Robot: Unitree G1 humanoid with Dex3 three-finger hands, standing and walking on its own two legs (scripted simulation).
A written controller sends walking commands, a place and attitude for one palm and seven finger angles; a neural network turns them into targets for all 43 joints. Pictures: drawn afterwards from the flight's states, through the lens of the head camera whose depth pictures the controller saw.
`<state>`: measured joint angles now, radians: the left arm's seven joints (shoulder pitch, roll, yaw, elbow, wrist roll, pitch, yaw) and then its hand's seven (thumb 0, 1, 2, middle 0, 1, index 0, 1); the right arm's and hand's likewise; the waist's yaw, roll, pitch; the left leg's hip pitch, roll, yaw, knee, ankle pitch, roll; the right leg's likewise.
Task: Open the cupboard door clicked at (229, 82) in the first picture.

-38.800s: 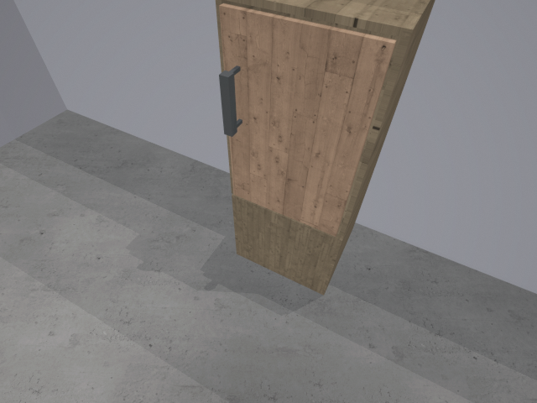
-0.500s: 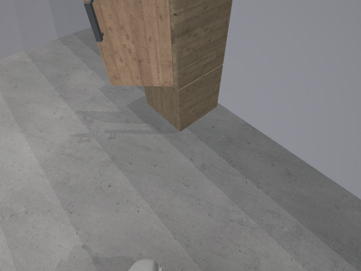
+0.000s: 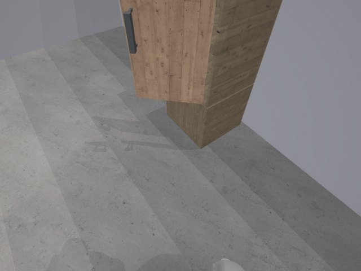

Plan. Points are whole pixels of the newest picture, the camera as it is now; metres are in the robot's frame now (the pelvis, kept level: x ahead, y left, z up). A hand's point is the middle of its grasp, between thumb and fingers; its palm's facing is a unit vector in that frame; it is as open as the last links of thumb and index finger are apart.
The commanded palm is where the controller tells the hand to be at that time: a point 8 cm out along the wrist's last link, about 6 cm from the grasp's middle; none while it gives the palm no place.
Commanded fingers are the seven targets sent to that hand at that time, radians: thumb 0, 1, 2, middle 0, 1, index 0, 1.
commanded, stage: take the last steps up to it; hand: left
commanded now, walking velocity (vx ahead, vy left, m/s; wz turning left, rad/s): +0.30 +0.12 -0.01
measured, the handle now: (131, 31) +0.98 +0.28 +0.04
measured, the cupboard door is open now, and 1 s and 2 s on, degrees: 45 45 45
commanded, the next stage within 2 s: come to a stop and stand still in 0.78 s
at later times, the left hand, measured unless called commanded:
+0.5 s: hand (110, 246) +0.20 +0.20 -0.16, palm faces +0.08 -0.97 -0.23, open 7.1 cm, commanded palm none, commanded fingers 0.00 0.90 0.90 -0.20 -0.30 -0.20 -0.30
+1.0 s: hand (109, 164) +0.45 +0.28 -0.17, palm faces +0.00 -0.98 -0.22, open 7.3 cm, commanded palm none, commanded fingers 0.00 0.90 0.90 -0.20 -0.30 -0.20 -0.30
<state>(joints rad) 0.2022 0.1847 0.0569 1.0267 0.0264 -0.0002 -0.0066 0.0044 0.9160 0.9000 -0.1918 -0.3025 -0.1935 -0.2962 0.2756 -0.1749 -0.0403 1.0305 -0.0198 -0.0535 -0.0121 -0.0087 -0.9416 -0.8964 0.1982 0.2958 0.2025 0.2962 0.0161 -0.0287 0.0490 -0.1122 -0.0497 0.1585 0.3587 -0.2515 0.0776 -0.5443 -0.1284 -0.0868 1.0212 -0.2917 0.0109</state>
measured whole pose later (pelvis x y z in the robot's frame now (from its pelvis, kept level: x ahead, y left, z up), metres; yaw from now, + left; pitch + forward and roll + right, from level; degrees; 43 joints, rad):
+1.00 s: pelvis +0.37 +0.09 +0.00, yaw -2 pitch +0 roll +2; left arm 0.16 0.18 0.04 1.02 0.02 -0.01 0.01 0.00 0.94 0.90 -0.19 -0.30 -0.19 -0.30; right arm 0.32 -0.15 -0.02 1.09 -0.02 -0.04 -0.03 0.00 -0.93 -0.90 0.20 0.30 0.20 0.30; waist -0.01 -0.02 0.05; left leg -0.14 -0.02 0.18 0.43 -0.29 0.05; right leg -0.38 -0.08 -0.08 0.65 -0.20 0.00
